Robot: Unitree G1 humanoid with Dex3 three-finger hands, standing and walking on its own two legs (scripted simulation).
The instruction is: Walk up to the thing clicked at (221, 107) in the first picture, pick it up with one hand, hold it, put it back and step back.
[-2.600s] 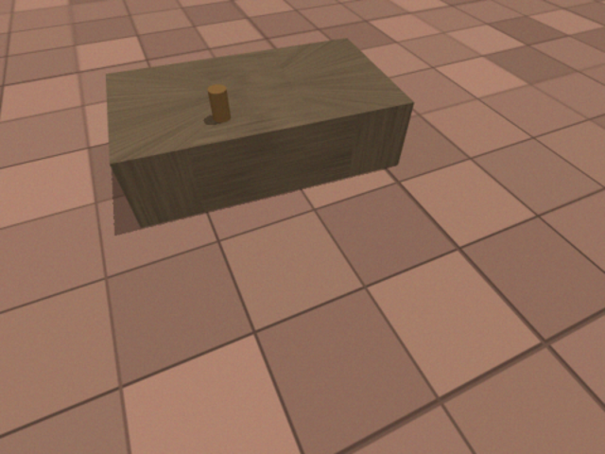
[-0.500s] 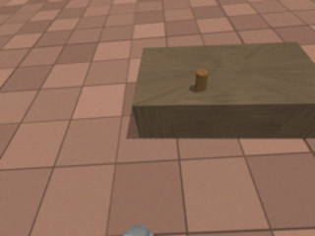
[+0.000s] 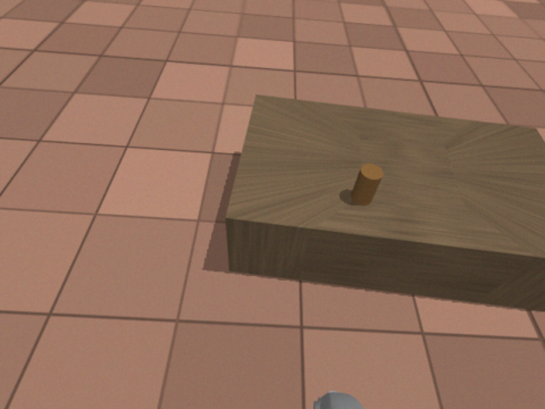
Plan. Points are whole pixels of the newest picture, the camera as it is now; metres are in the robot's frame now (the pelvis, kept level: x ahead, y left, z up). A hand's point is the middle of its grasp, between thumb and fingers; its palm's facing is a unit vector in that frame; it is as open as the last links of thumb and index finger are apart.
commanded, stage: walk up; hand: right
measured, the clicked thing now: (366, 185) +0.86 -0.30 -0.35
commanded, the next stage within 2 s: none
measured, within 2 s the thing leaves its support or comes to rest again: neither
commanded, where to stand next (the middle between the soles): +0.39 -0.03 m, yaw -4 degrees
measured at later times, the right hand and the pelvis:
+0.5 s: hand (462, 379) +0.22 -0.33 -0.15, palm faces -0.04 +0.95 -0.31, open 7.4 cm; pelvis +0.16 -0.06 +0.00, yaw -1 degrees
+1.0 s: hand (413, 279) +0.39 -0.26 -0.12, palm faces -0.03 +0.91 -0.41, open 7.4 cm; pelvis +0.31 +0.00 +0.00, yaw -1 degrees
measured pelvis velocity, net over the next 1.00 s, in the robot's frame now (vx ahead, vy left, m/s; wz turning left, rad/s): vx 0.31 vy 0.00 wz -0.01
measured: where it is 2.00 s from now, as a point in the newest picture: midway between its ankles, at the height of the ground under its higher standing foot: (264, 368)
